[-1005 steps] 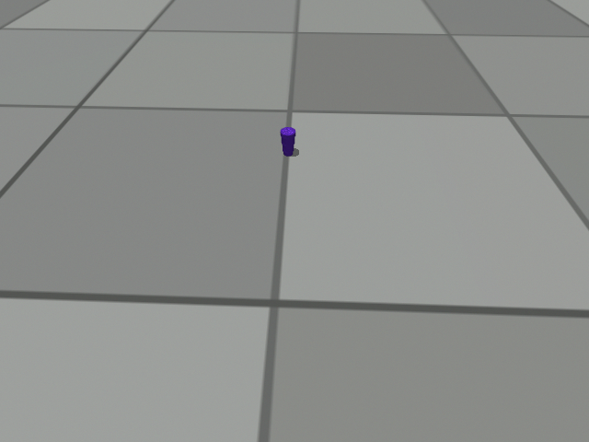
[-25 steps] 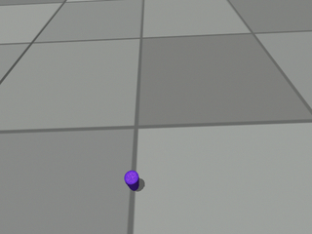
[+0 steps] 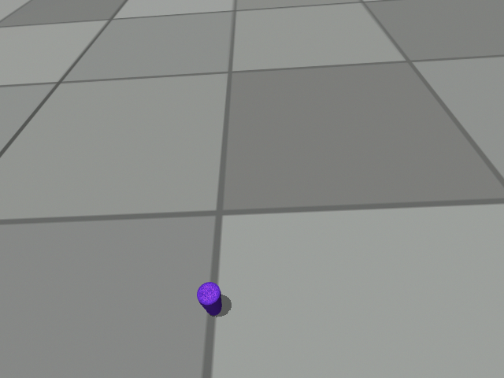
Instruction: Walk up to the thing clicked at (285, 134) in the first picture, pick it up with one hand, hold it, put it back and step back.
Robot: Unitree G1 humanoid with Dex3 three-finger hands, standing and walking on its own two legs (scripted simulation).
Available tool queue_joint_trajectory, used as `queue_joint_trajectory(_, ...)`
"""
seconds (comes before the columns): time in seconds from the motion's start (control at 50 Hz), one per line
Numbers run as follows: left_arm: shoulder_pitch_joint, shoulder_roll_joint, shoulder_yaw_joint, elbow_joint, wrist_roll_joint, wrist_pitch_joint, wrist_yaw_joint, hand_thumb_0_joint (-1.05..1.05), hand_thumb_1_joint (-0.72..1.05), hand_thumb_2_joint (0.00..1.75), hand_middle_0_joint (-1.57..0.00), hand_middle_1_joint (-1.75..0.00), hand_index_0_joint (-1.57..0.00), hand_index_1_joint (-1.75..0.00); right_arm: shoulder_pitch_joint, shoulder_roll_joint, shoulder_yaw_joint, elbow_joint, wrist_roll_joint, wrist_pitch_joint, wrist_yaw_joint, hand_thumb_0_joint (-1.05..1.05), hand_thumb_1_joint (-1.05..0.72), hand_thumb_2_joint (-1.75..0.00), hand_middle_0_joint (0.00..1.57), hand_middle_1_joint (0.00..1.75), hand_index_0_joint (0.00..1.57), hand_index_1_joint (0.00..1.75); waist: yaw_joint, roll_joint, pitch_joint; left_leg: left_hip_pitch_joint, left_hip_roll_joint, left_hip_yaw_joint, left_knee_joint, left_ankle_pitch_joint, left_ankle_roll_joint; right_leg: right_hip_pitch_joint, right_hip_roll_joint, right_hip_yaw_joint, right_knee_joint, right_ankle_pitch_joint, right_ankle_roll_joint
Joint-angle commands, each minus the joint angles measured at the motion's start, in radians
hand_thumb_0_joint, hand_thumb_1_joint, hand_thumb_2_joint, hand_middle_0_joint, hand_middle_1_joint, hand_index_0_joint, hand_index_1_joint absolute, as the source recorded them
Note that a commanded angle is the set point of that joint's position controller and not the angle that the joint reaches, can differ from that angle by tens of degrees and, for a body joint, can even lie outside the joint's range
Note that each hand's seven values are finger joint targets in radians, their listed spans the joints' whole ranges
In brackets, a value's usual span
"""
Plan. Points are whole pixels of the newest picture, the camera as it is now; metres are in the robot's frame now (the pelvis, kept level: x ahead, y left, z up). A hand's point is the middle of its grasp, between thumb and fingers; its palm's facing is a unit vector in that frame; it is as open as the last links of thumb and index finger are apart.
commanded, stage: walk up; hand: left
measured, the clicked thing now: (211, 301) +0.52 +0.20 -0.68
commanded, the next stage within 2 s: none
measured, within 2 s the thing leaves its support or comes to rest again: neither
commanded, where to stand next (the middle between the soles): +0.18 +0.02 m, yaw -3 degrees
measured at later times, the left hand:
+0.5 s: hand out of the picture +0.10 +0.30 -0.14, palm faces -0.06 -0.92 -0.38, open 7.4 cm
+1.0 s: hand out of the picture +0.13 +0.29 -0.13, palm faces -0.10 -0.92 -0.37, open 7.4 cm
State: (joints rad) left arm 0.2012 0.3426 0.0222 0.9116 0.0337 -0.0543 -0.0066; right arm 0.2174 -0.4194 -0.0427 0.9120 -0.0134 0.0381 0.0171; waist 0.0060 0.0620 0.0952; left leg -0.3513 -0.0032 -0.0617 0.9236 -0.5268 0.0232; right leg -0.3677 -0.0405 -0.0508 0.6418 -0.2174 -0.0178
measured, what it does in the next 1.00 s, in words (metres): steps on the spot: left foot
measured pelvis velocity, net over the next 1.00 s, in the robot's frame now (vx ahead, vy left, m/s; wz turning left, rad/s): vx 0.02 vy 0.04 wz -0.06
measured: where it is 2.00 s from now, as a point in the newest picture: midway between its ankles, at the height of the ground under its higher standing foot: outside the picture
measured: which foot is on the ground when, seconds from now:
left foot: up 0.00-0.14, down 0.16-1.00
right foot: down 0.00-1.00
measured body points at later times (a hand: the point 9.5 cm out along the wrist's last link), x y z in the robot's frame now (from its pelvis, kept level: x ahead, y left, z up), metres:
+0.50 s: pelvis +0.02 +0.04 +0.01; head +0.06 +0.03 +0.45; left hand +0.10 +0.35 -0.12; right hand +0.07 -0.28 -0.13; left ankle +0.00 +0.15 -0.72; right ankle +0.04 -0.09 -0.72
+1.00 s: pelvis +0.02 +0.04 +0.02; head +0.03 +0.03 +0.47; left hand +0.13 +0.34 -0.10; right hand +0.10 -0.28 -0.11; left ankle -0.01 +0.15 -0.72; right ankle +0.04 -0.09 -0.72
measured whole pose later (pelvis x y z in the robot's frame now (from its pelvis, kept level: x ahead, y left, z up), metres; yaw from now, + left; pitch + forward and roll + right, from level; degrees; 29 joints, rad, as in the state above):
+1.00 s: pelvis +0.02 +0.04 +0.02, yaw -3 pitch -3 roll +0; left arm 0.12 0.36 0.00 1.07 0.02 -0.06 -0.01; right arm 0.10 -0.39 -0.04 1.04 -0.03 0.00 0.04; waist -0.01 0.02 0.06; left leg -0.15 0.01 0.05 0.56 -0.43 0.03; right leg -0.23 0.02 0.05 0.52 -0.24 -0.01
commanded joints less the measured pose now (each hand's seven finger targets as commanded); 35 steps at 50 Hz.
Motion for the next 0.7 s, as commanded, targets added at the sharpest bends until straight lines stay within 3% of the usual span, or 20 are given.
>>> queue_joint_trajectory(0.0,-0.025,0.356,0.116,-0.058,0.003,-0.011,0.034,0.00,0.90,0.90,-0.20,-0.30,-0.20,-0.30,0.077,-0.172,-0.060,-0.033,-0.016,-0.009,0.007,0.00,-0.90,-0.90,0.20,0.30,0.20,0.30,0.006,-0.236,-0.069,-0.047,0.037,0.017,-0.021,0.029,0.008,0.018,-0.244,0.346,-0.344,-0.398,-0.156)
queue_joint_trajectory(0.08,-0.072,0.341,0.110,-0.061,0.000,0.008,0.030,0.00,0.90,0.90,-0.20,-0.30,-0.20,-0.30,0.114,-0.155,-0.064,-0.001,-0.015,-0.012,0.019,0.00,-0.90,-0.90,0.20,0.30,0.20,0.30,-0.014,-0.262,-0.102,0.069,0.005,0.100,-0.179,0.041,0.004,-0.045,-0.209,0.251,-0.306,-0.371,-0.140)
queue_joint_trajectory(0.12,-0.089,0.310,0.094,-0.065,-0.006,0.021,0.028,0.00,0.90,0.90,-0.20,-0.30,-0.20,-0.30,0.154,-0.160,-0.072,0.024,-0.019,-0.021,0.015,0.00,-0.90,-0.90,0.20,0.30,0.20,0.30,-0.045,-0.191,-0.116,0.172,-0.012,0.120,-0.339,0.135,0.010,-0.105,-0.171,0.191,-0.213,-0.407,-0.104)
queue_joint_trajectory(0.14,-0.074,0.273,0.080,-0.059,-0.011,0.026,0.027,0.00,0.90,0.90,-0.20,-0.30,-0.20,-0.30,0.151,-0.170,-0.075,0.031,-0.024,-0.028,0.010,0.00,-0.90,-0.90,0.20,0.30,0.20,0.30,-0.045,-0.117,-0.118,0.197,0.009,0.068,-0.428,0.110,0.024,-0.128,-0.133,0.151,-0.128,-0.414,-0.074)
queue_joint_trajectory(0.18,-0.054,0.196,0.053,-0.063,-0.031,0.032,0.029,0.00,0.90,0.90,-0.20,-0.30,-0.20,-0.30,0.027,-0.284,-0.087,-0.032,-0.043,-0.044,-0.002,0.00,-0.90,-0.90,0.20,0.30,0.20,0.30,-0.026,0.145,-0.031,0.081,0.317,-0.446,-0.728,-0.269,0.139,-0.265,0.069,0.029,0.199,-0.313,-0.003)
queue_joint_trajectory(0.2,-0.074,0.267,0.076,-0.035,-0.023,0.028,0.038,0.00,0.90,0.90,-0.20,-0.30,-0.20,-0.30,-0.012,-0.302,-0.088,-0.041,-0.034,-0.047,-0.002,0.00,-0.90,-0.90,0.20,0.30,0.20,0.30,-0.039,0.091,0.019,-0.060,0.357,-0.467,-0.721,-0.260,0.199,-0.176,0.023,0.127,0.277,-0.314,-0.005)
queue_joint_trajectory(0.22,-0.066,0.278,0.078,-0.022,-0.028,0.023,0.035,0.00,0.90,0.90,-0.20,-0.30,-0.20,-0.30,-0.057,-0.264,-0.077,-0.048,-0.031,-0.052,-0.006,0.00,-0.90,-0.90,0.20,0.30,0.20,0.30,-0.011,0.039,0.045,-0.110,0.320,-0.372,-0.675,-0.121,0.194,-0.102,0.011,0.127,0.278,-0.287,-0.013)
queue_joint_trajectory(0.26,-0.025,0.239,0.069,0.006,-0.041,0.015,0.026,0.00,0.90,0.90,-0.20,-0.30,-0.20,-0.30,-0.066,-0.203,-0.056,-0.036,-0.034,-0.066,-0.015,0.00,-0.90,-0.90,0.20,0.30,0.20,0.30,0.010,0.048,0.007,0.031,0.207,-0.174,-0.566,0.256,0.137,-0.097,0.032,0.128,0.210,-0.228,-0.015)
queue_joint_trajectory(0.32,-0.027,0.224,0.056,0.013,-0.036,0.004,0.026,0.00,0.90,0.90,-0.20,-0.30,-0.20,-0.30,-0.039,-0.220,-0.060,-0.015,-0.019,-0.069,-0.015,0.00,-0.90,-0.90,0.20,0.30,0.20,0.30,-0.008,0.111,-0.063,0.145,0.217,-0.123,-0.472,0.482,0.136,-0.013,0.030,0.038,0.036,-0.184,-0.003)
queue_joint_trajectory(0.36,-0.007,0.205,0.048,0.029,-0.033,-0.012,0.033,0.00,0.90,0.90,-0.20,-0.30,-0.20,-0.30,-0.029,-0.197,-0.050,-0.010,-0.004,-0.059,-0.016,0.00,-0.90,-0.90,0.20,0.30,0.20,0.30,0.003,0.092,-0.110,0.192,0.182,-0.036,-0.348,0.696,0.100,0.110,0.047,0.018,-0.203,0.024,-0.013)
queue_joint_trajectory(0.4,0.029,0.283,0.063,0.048,-0.019,-0.023,0.043,0.00,0.90,0.90,-0.20,-0.30,-0.20,-0.30,-0.010,-0.157,-0.038,-0.017,0.018,-0.060,-0.022,0.00,-0.90,-0.90,0.20,0.30,0.20,0.30,0.005,-0.025,-0.192,0.083,0.124,0.007,-0.221,0.667,0.043,0.318,-0.050,0.201,-0.181,0.348,-0.072)
queue_joint_trajectory(0.42,0.029,0.312,0.067,0.050,-0.022,-0.025,0.044,0.00,0.90,0.90,-0.20,-0.30,-0.20,-0.30,-0.009,-0.129,-0.027,-0.021,0.021,-0.062,-0.023,0.00,-0.90,-0.90,0.20,0.30,0.20,0.30,0.010,-0.088,-0.216,-0.026,0.066,0.039,-0.202,0.506,0.005,0.387,-0.166,0.351,-0.150,0.407,-0.137)
queue_joint_trajectory(0.44,-0.031,0.347,0.068,0.035,-0.032,-0.019,0.039,0.00,0.90,0.90,-0.20,-0.30,-0.20,-0.30,0.008,-0.133,-0.029,-0.003,0.012,-0.059,-0.030,0.00,-0.90,-0.90,0.20,0.30,0.20,0.30,-0.014,-0.147,-0.198,0.049,0.051,0.046,-0.227,0.253,0.006,0.265,-0.251,0.409,-0.138,0.380,-0.201)
queue_joint_trajectory(0.46,-0.065,0.328,0.059,0.026,-0.032,-0.013,0.034,0.00,0.90,0.90,-0.20,-0.30,-0.20,-0.30,0.022,-0.145,-0.036,0.021,0.006,-0.061,-0.033,0.00,-0.90,-0.90,0.20,0.30,0.20,0.30,-0.035,-0.152,-0.179,0.112,0.054,0.030,-0.296,0.199,0.016,0.198,-0.239,0.388,-0.128,0.344,-0.193)
queue_joint_trajectory(0.5,-0.124,0.273,0.037,0.015,-0.033,-0.006,0.026,0.00,0.90,0.90,-0.20,-0.30,-0.20,-0.30,0.006,-0.170,-0.044,0.044,0.003,-0.072,-0.027,0.00,-0.90,-0.90,0.20,0.30,0.20,0.30,-0.054,-0.112,-0.170,0.185,0.097,-0.016,-0.434,0.305,0.039,0.122,-0.136,0.234,-0.093,0.287,-0.098)
queue_joint_trajectory(0.52,-0.120,0.245,0.030,0.021,-0.038,-0.006,0.024,0.00,0.90,0.90,-0.20,-0.30,-0.20,-0.30,-0.017,-0.188,-0.047,0.047,0.003,-0.077,-0.024,0.00,-0.90,-0.90,0.20,0.30,0.20,0.30,-0.036,-0.078,-0.152,0.177,0.140,-0.062,-0.476,0.377,0.063,0.115,-0.068,0.164,-0.051,0.246,-0.058)
queue_joint_trajectory(0.56,-0.097,0.221,0.024,0.040,-0.038,-0.006,0.023,0.00,0.90,0.90,-0.20,-0.30,-0.20,-0.30,-0.069,-0.201,-0.042,0.043,0.007,-0.085,-0.024,0.00,-0.90,-0.90,0.20,0.30,0.20,0.30,-0.008,-0.073,-0.138,0.244,0.206,-0.106,-0.487,0.517,0.107,0.066,-0.005,0.115,-0.044,0.181,-0.022)
queue_joint_trajectory(0.58,-0.102,0.228,0.025,0.051,-0.034,-0.007,0.024,0.00,0.90,0.90,-0.20,-0.30,-0.20,-0.30,-0.087,-0.197,-0.040,0.042,0.007,-0.085,-0.023,0.00,-0.90,-0.90,0.20,0.30,0.20,0.30,-0.007,-0.076,-0.137,0.234,0.208,-0.085,-0.461,0.568,0.112,0.095,-0.014,0.114,-0.071,0.193,-0.018)
queue_joint_trajectory(0.62,-0.119,0.246,0.028,0.067,-0.033,-0.013,0.024,0.00,0.90,0.90,-0.20,-0.30,-0.20,-0.30,-0.103,-0.178,-0.033,0.051,0.010,-0.081,-0.023,0.00,-0.90,-0.90,0.20,0.30,0.20,0.30,-0.011,-0.065,-0.135,0.180,0.152,-0.013,-0.448,0.583,0.068,0.180,-0.039,0.151,-0.103,0.296,-0.035)
queue_joint_trajectory(0.68,-0.121,0.248,0.024,0.072,-0.038,-0.013,0.025,0.00,0.90,0.90,-0.20,-0.30,-0.20,-0.30,-0.110,-0.169,-0.030,0.070,0.010,-0.075,-0.025,0.00,-0.90,-0.90,0.20,0.30,0.20,0.30,-0.011,-0.033,-0.142,0.189,0.118,0.017,-0.471,0.505,0.037,0.198,-0.072,0.188,-0.107,0.363,-0.056)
